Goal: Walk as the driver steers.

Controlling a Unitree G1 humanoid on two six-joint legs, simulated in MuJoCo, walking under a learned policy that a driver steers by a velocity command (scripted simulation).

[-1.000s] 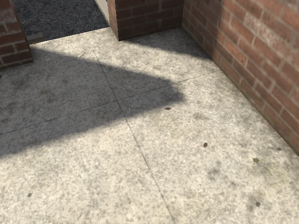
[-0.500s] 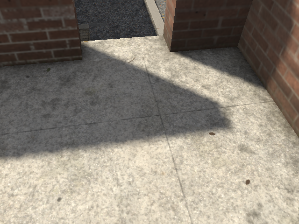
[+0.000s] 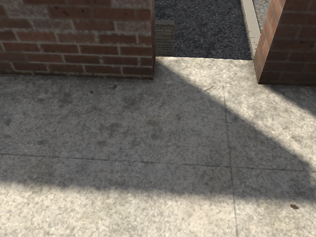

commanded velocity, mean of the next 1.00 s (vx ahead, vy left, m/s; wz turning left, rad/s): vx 0.50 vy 0.00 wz -0.32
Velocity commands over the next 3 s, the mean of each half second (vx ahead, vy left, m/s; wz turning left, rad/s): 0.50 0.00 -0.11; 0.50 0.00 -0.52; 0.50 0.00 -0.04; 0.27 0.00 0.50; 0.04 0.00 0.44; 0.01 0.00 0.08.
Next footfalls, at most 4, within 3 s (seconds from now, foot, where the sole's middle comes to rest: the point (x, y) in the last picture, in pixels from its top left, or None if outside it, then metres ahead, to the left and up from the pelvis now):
0.28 left None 0.31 0.13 -0.78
0.82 right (192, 220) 0.55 -0.09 -0.78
1.38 left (191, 150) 0.91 -0.11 -0.78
1.86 right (230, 124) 1.08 -0.33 -0.78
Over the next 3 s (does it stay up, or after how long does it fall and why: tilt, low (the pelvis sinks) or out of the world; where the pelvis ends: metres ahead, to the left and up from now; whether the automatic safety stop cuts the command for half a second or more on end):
stays up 0.95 -0.20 0.00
